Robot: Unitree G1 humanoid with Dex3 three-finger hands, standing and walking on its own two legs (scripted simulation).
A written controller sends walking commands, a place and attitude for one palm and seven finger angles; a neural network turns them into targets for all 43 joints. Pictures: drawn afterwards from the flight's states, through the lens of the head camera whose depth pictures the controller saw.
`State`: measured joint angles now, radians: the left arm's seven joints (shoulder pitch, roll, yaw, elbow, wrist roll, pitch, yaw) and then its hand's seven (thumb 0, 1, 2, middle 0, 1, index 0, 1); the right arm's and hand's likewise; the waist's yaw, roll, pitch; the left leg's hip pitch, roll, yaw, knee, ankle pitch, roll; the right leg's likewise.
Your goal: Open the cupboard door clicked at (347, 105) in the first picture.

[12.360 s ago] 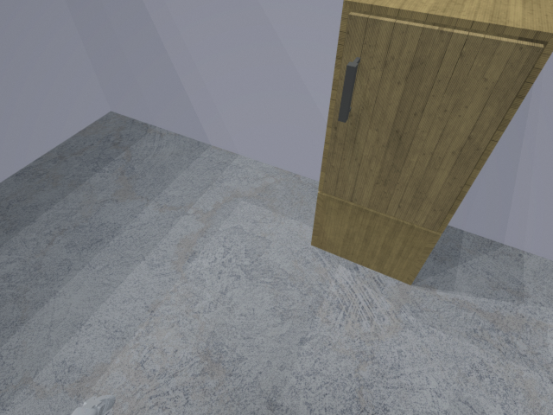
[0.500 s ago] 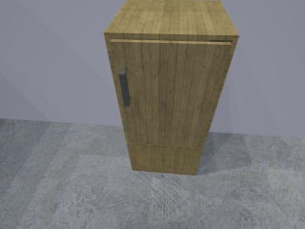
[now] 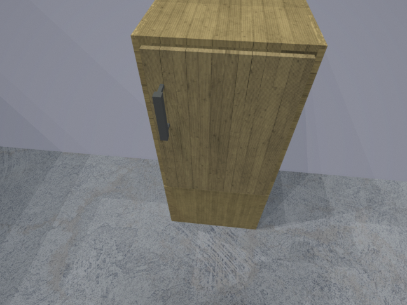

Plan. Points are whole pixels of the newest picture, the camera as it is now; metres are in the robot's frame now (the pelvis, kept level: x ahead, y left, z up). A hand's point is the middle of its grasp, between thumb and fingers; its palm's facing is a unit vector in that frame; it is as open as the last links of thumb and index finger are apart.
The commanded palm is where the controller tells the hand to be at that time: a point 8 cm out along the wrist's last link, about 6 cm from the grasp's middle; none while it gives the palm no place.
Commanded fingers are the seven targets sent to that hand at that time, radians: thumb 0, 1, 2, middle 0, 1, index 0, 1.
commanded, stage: look again from close up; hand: left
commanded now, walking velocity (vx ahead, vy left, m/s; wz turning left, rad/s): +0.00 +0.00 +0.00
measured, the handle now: (163, 113) +0.58 +0.15 +0.03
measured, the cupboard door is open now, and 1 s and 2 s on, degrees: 0 0 0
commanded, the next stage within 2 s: raise the hand with hooked fingers in 0.28 s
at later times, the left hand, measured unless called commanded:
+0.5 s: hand (123, 287) +0.17 +0.18 -0.09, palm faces +0.25 -0.95 -0.17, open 7.5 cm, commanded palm +0.13 +0.23 -0.06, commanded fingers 0.00 0.74 0.83 -0.21 -0.41 -0.21 -0.41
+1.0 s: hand (108, 266) +0.19 +0.20 -0.02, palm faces -0.04 -1.00 -0.07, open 9.8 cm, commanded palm +0.17 +0.26 -0.02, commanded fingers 0.00 0.15 0.58 -0.25 -0.78 -0.25 -0.78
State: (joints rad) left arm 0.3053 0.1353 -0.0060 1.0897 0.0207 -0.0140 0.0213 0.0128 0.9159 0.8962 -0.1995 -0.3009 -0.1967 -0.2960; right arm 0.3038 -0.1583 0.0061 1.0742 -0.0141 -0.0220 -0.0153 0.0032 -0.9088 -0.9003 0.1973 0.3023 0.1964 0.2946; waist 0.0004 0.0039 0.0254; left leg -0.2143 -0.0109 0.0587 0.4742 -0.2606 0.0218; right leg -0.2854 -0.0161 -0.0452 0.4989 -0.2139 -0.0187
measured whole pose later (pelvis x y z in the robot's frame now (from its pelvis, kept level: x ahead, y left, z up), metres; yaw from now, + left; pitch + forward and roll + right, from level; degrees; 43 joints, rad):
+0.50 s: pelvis +0.03 -0.01 +0.00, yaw +1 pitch +1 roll +0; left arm 0.40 0.15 0.05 0.41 -0.12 -0.05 0.07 0.02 0.89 0.89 -0.20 -0.31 -0.20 -0.31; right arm 0.31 -0.21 -0.01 0.93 0.03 -0.19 -0.07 0.01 -0.91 -0.90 0.20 0.30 0.20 0.29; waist 0.00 0.03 0.00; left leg -0.19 0.01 0.04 0.50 -0.32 0.00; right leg -0.26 0.00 -0.07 0.53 -0.28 -0.04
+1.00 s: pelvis -0.02 -0.01 -0.09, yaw +3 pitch +12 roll -3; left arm 0.30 0.26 0.21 0.03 -0.29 -0.46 -0.42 0.02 0.38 0.67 -0.23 -0.64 -0.23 -0.63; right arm 0.16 -0.23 0.01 0.54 0.03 -0.24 -0.03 0.01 -0.90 -0.90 0.20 0.30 0.20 0.30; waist 0.03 0.02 -0.08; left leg -0.83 0.02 -0.04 1.18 -0.55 0.00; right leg -0.83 -0.01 -0.14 1.10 -0.47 -0.05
